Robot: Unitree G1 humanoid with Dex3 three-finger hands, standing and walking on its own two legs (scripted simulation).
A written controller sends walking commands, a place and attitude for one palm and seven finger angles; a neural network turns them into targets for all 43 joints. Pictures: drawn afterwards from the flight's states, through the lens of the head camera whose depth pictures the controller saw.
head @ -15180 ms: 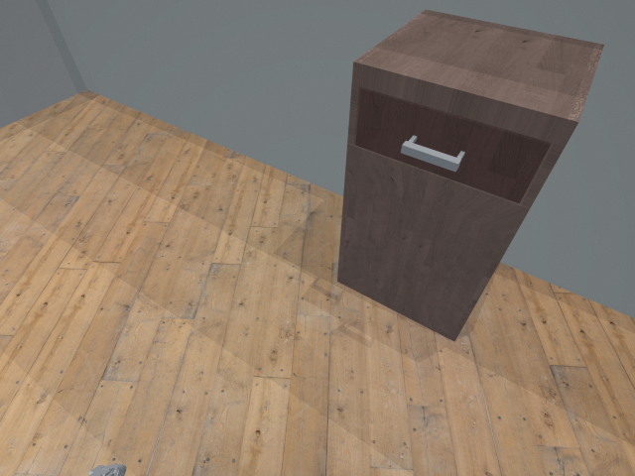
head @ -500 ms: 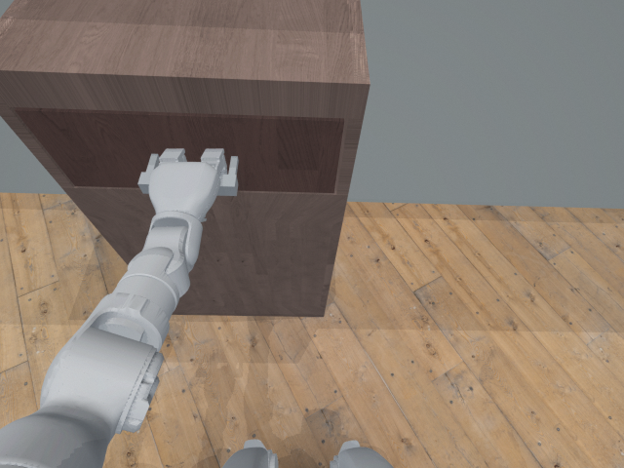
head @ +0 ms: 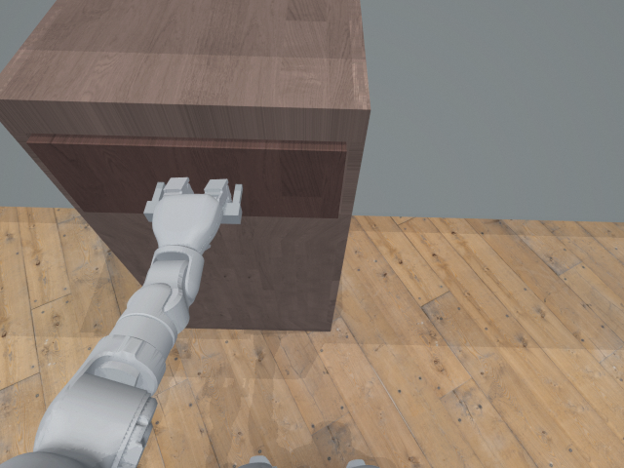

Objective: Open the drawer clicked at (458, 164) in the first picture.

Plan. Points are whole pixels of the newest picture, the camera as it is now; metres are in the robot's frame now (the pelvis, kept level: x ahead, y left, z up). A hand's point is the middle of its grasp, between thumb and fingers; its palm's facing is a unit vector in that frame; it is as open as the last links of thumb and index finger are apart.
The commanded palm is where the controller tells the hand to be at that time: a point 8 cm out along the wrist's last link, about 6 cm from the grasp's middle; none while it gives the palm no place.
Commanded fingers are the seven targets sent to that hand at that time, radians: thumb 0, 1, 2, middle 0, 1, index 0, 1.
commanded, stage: pull the drawer open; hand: left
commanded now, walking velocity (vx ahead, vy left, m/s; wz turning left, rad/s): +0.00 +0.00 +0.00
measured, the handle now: (196, 201) +0.49 +0.16 +0.01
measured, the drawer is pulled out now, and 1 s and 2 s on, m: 0.01 0.09 0.23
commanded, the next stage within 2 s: none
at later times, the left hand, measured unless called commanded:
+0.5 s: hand (199, 240) +0.43 +0.16 -0.01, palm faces -0.04 -0.04 -1.00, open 5.4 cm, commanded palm +0.40 +0.15 +0.04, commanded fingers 0.00 0.90 0.90 -0.40 -1.35 -0.40 -1.35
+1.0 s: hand (191, 282) +0.37 +0.16 -0.02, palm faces +0.03 -0.05 -1.00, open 5.3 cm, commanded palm +0.35 +0.16 +0.04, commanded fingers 0.00 0.90 0.90 -0.40 -1.35 -0.40 -1.35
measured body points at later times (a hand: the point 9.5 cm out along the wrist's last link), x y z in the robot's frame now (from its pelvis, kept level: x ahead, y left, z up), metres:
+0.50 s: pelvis -0.02 -0.01 -0.01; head +0.07 -0.01 +0.43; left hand +0.43 +0.16 +0.04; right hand +0.03 -0.27 -0.14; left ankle -0.02 +0.08 -0.69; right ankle -0.04 -0.10 -0.69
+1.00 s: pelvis +0.00 +0.00 +0.00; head +0.06 -0.01 +0.45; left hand +0.36 +0.16 +0.04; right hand +0.13 -0.26 -0.12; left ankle -0.02 +0.08 -0.69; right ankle -0.04 -0.10 -0.69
